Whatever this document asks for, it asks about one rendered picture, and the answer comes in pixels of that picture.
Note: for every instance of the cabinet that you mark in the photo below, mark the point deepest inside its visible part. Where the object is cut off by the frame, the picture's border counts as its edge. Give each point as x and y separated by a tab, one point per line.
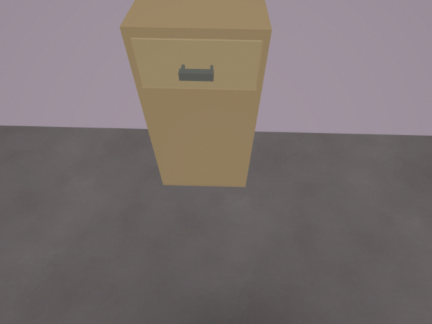
200	136

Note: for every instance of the handle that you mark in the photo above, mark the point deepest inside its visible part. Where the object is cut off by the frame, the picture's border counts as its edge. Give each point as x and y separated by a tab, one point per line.
196	74

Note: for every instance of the drawer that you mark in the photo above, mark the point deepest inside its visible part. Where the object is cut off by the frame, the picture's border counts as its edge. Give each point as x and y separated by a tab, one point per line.
235	62

